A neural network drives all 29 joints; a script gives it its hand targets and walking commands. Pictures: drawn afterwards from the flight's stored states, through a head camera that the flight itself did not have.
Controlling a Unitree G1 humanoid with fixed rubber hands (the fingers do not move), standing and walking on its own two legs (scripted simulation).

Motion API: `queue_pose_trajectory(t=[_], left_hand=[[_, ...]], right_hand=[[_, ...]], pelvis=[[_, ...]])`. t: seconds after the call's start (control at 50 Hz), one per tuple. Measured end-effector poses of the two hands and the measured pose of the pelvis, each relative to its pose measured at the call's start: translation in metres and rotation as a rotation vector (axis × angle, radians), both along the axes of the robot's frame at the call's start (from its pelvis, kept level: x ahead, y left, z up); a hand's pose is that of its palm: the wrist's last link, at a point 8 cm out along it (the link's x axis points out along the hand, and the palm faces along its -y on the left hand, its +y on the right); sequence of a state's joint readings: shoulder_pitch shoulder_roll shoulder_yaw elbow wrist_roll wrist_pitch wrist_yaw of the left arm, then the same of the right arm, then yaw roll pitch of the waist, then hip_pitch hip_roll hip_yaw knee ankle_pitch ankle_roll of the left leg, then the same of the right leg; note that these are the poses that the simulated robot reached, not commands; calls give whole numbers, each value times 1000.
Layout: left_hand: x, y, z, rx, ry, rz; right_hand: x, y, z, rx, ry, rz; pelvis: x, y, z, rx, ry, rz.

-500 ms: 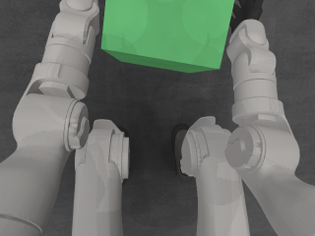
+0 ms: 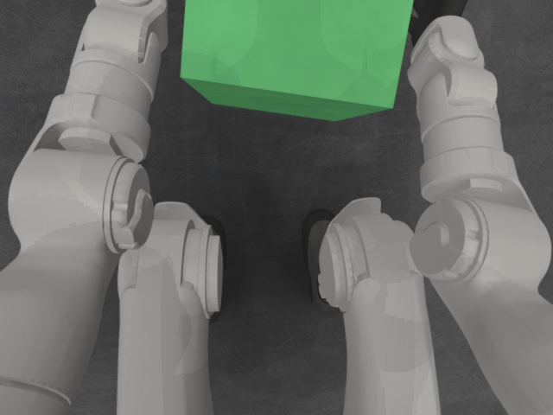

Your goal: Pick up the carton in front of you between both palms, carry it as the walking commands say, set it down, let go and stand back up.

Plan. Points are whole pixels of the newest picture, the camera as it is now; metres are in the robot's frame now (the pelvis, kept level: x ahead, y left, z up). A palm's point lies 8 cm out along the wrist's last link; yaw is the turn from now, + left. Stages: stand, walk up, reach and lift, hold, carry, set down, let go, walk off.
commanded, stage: set down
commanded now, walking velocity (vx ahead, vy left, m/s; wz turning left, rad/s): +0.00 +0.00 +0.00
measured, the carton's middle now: (290, 25) +0.53 -0.01 -0.23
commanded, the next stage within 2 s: let go in 1.70 s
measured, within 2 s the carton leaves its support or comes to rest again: rests again in 0.12 s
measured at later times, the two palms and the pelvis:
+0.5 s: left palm out of the picture +0.54 +0.16 -0.19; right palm (432, 39) +0.51 -0.17 -0.17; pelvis +0.00 +0.00 +0.00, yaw +0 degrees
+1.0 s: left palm out of the picture +0.57 +0.19 -0.06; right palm (513, 4) +0.52 -0.18 -0.06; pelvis +0.00 -0.01 +0.06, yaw +1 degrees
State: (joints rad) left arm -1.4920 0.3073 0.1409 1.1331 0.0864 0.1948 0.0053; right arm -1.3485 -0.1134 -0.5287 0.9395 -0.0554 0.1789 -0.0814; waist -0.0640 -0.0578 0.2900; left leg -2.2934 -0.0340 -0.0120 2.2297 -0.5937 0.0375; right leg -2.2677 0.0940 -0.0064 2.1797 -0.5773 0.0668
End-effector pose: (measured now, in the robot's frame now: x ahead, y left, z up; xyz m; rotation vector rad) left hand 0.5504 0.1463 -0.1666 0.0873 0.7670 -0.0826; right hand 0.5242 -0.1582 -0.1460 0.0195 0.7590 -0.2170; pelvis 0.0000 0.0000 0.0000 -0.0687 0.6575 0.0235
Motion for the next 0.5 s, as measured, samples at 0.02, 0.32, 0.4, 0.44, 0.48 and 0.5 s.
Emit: queue_pose_trajectory(t=[0.02, 0.32, 0.4, 0.44, 0.48, 0.5], left_hand=[[0, 0, 0, -3, 0, -2], [2, -4, -3, -39, -16, -32], [2, -4, -7, -37, -30, -38], [0, -1, -14, -20, -29, -29], [-5, 10, -22, 14, -23, 9], [-7, 18, -26, 30, -19, 32]], right_hand=[[0, -1, -1, 0, 0, 2], [1, -9, -9, -9, 11, 8], [-1, -10, -12, -16, 13, 12], [-4, -10, -16, -19, 17, 18], [-9, -12, -22, -29, 29, 12], [-12, -14, -25, -34, 35, 5]], pelvis=[[0, 0, 0, 0, -2, 0], [1, -1, -2, 2, -26, -3], [0, -1, -3, -1, -40, -4], [0, -1, -4, -5, -50, -3], [-1, -1, -4, -8, -58, -2], [-1, -1, -3, -8, -62, -1]])
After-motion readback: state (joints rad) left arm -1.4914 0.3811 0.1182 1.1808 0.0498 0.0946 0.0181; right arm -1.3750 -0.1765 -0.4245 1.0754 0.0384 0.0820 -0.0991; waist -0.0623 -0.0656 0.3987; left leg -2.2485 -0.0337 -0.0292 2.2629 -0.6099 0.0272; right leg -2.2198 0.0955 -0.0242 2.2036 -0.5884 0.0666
